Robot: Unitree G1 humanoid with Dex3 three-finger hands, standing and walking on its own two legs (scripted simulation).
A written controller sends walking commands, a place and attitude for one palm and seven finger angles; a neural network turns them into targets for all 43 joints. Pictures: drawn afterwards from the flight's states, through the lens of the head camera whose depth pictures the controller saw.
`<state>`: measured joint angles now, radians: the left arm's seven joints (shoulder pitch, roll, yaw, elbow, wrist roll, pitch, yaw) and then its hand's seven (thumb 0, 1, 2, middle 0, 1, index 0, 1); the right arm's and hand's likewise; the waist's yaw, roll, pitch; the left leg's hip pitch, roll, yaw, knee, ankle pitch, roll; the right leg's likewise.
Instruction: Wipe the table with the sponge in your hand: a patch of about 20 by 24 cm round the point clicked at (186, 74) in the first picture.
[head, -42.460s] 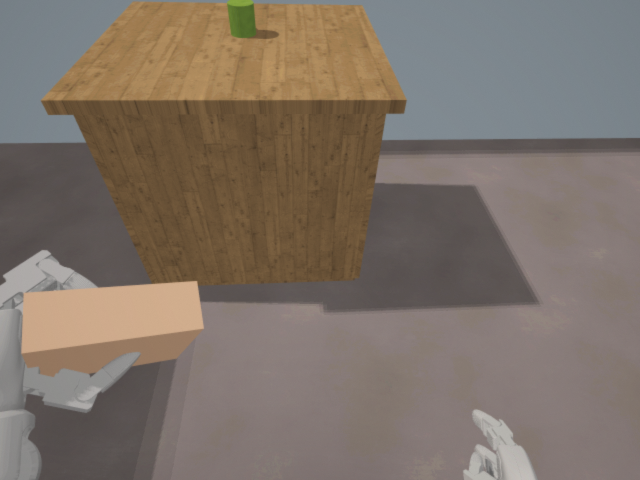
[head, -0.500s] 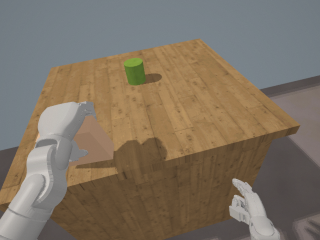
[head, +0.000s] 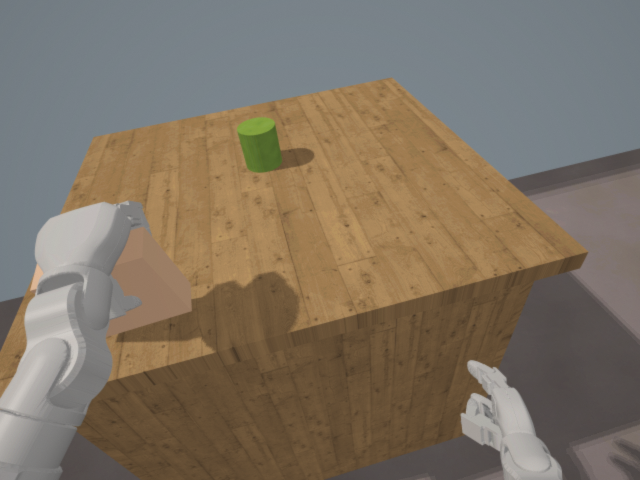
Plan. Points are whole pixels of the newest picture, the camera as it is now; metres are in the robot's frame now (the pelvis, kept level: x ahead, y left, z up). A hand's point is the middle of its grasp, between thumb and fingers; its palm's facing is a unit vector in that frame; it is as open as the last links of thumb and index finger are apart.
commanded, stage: lower the sponge onto the table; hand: left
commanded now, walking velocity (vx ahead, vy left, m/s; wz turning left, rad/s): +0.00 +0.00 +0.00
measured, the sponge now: (131, 295) +0.27 +0.30 +0.12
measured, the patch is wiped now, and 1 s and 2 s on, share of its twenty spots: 0.05 0.15 0.40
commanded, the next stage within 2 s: wipe forward along the first lane in 0.58 s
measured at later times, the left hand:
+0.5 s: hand (116, 280) +0.26 +0.30 +0.15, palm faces +0.11 -0.04 -0.99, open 9.1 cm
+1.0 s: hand (126, 272) +0.28 +0.30 +0.15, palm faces +0.09 -0.02 -1.00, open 9.1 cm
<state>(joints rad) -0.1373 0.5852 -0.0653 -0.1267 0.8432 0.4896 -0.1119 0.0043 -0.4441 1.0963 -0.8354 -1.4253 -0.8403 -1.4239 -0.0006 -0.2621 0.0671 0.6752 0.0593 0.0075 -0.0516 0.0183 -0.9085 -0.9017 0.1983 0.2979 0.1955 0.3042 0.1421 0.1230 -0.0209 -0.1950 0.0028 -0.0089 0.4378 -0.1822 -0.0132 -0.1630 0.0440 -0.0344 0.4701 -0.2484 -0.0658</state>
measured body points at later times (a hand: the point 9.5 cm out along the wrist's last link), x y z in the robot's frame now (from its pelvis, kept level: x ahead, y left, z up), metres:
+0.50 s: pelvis +0.00 +0.01 +0.00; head -0.02 -0.05 +0.44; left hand +0.25 +0.30 +0.21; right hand +0.25 -0.18 -0.08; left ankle +0.04 +0.13 -0.74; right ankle +0.01 -0.08 -0.74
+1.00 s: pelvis +0.00 +0.01 +0.00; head -0.02 -0.04 +0.45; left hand +0.27 +0.29 +0.21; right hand +0.26 -0.17 -0.08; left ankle +0.04 +0.13 -0.74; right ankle +0.01 -0.08 -0.74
